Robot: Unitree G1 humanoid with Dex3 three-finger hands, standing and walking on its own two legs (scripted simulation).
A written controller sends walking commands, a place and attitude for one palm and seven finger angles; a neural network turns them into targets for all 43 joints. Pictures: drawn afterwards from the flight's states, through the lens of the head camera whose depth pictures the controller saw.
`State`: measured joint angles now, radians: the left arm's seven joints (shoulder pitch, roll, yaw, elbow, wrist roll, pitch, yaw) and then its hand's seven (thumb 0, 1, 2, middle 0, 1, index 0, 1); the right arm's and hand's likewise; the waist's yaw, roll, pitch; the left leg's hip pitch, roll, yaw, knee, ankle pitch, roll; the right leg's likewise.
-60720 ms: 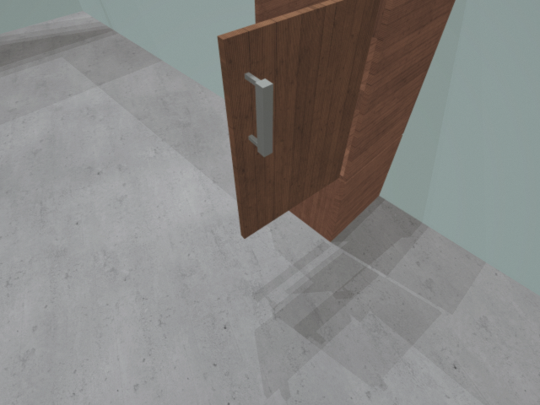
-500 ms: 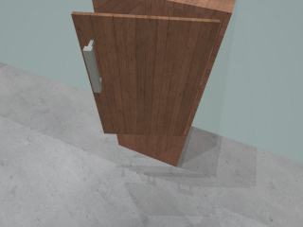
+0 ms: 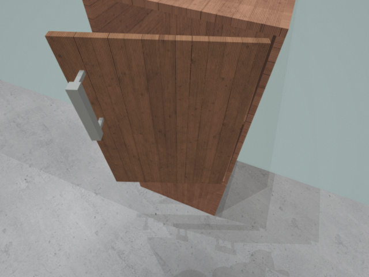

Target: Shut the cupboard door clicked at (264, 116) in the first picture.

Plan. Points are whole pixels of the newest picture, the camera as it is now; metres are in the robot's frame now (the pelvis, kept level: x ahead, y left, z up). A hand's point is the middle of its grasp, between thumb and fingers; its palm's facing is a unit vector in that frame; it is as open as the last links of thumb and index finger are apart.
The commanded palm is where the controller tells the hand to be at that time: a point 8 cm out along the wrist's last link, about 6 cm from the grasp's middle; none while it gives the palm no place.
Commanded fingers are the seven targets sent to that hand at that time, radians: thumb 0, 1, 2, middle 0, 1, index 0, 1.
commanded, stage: come to a stop and stand still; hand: left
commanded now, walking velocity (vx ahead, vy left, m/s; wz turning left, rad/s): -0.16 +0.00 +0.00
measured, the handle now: (89, 107) +0.44 +0.26 +0.10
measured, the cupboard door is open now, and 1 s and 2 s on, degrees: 21 21 21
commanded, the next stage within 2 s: look again from close up in 0.94 s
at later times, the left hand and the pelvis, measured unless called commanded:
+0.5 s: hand out of the picture +0.00 +0.19 -0.17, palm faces +0.08 -0.98 -0.19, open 7.4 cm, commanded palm none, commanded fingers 0.00 0.90 0.90 -0.20 -0.30 -0.20 -0.30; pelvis -0.03 +0.01 +0.01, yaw +1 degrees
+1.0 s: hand out of the picture -0.06 +0.19 -0.17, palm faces +0.03 -0.99 -0.15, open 7.4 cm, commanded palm none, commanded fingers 0.00 0.90 0.90 -0.20 -0.30 -0.20 -0.30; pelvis -0.04 +0.03 +0.01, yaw -1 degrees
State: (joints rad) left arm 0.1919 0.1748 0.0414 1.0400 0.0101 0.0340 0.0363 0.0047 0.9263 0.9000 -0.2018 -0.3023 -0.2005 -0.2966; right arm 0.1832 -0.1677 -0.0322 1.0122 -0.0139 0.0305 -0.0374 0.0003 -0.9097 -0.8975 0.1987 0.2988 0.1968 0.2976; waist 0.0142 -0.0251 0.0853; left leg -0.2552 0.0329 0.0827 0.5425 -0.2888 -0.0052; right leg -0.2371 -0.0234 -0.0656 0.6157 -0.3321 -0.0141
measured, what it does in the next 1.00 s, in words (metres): steps on the spot: left foot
